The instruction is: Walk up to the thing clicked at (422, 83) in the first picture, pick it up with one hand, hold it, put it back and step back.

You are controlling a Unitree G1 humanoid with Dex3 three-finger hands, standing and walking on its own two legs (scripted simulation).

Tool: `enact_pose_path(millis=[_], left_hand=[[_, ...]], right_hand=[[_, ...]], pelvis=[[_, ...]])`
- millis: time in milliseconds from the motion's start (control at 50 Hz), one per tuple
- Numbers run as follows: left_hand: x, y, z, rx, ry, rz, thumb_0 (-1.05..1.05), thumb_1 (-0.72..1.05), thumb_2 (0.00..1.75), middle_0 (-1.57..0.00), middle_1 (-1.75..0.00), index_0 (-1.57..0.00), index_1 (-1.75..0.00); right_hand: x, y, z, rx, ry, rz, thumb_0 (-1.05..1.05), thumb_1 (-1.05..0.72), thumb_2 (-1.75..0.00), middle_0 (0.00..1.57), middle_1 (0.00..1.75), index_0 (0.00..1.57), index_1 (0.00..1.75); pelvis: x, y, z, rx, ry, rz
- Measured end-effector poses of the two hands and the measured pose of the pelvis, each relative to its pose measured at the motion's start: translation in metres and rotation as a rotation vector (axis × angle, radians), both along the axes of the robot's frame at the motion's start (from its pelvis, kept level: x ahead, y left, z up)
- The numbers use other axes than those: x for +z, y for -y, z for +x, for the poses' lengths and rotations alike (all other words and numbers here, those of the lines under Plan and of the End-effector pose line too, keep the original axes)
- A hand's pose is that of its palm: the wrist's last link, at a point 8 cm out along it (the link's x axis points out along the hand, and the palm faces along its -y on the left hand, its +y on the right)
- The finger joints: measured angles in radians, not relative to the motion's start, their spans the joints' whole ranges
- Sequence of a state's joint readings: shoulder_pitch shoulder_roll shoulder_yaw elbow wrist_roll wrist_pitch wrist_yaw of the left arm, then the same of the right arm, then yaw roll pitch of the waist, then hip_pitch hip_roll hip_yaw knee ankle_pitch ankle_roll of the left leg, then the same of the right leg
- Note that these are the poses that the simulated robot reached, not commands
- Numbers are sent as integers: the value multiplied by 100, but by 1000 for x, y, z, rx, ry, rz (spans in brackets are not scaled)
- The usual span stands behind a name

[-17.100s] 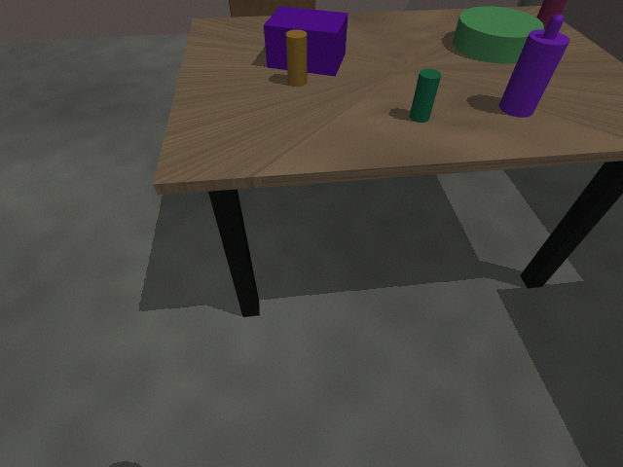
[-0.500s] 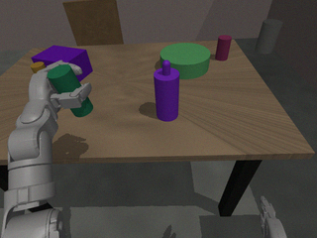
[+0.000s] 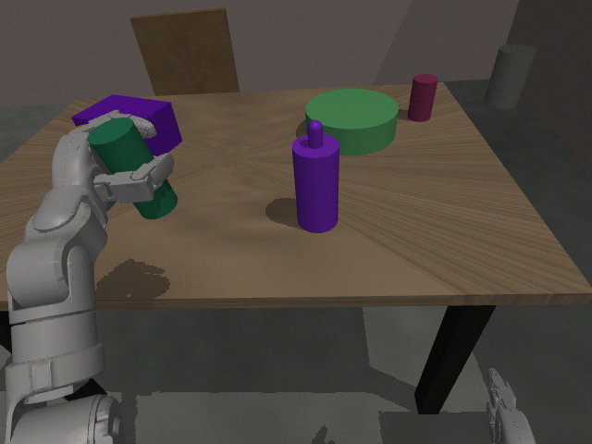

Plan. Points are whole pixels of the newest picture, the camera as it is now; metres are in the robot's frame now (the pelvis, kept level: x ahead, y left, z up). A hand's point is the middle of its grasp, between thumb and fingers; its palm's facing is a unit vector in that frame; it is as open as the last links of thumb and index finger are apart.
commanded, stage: hold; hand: left
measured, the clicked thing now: (137, 171) +0.36 +0.19 +0.25
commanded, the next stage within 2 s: none
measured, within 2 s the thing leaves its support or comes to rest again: neither
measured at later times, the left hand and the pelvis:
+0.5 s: hand (141, 160) +0.34 +0.17 +0.28, palm faces +0.16 -0.99 +0.03, open 6.9 cm; pelvis -0.01 +0.00 +0.00, yaw +0 degrees
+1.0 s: hand (132, 159) +0.34 +0.18 +0.28, palm faces +0.16 -0.99 +0.03, open 6.9 cm; pelvis -0.02 +0.00 +0.00, yaw +0 degrees
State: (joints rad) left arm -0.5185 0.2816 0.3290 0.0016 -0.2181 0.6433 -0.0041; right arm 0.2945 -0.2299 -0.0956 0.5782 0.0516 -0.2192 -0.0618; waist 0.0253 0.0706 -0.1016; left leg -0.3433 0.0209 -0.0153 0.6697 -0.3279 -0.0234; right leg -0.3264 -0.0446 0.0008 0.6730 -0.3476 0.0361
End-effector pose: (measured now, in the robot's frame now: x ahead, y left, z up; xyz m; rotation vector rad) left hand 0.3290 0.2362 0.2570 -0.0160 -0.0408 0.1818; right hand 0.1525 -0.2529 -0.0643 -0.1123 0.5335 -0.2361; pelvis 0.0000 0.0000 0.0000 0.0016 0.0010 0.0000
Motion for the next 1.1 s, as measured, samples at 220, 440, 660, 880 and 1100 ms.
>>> enact_pose_path(millis=[220, 440, 660, 880, 1100], left_hand=[[8, 4, -10, -9, 7, 5, -2, -9, 115, -87, -116, -93, -120], [17, 12, -19, -24, 20, -1, -2, -9, 115, -87, -116, -93, -119], [13, 9, -25, -6, 1, -7, -2, -9, 115, -87, -116, -94, -119], [17, 6, -26, -8, 10, 3, -2, -9, 115, -87, -116, -94, -119], [16, 7, -20, -18, -9, -5, -2, -9, 115, -87, -116, -94, -119]], right_hand=[[1, -3, 1, 6, 19, 17, -1, 54, -5, 5, 5, 5, 5], [0, -3, 1, 4, 27, 31, -1, 54, -5, 5, 5, 5, 5], [-1, 3, -7, -10, 23, 33, -1, 53, -5, 5, 5, 5, 5], [-1, 4, -11, -18, 24, 13, -1, 53, -5, 5, 5, 5, 5], [4, -3, -13, -6, 54, 24, -1, 54, -5, 5, 5, 5, 5]], pelvis=[[0, -1, -2, 0, 6, -1], [1, -1, -5, 2, 13, -1], [1, -1, -10, 3, 18, -1], [2, -1, -15, 4, 22, -3], [3, -2, -18, 1, 22, -3]])
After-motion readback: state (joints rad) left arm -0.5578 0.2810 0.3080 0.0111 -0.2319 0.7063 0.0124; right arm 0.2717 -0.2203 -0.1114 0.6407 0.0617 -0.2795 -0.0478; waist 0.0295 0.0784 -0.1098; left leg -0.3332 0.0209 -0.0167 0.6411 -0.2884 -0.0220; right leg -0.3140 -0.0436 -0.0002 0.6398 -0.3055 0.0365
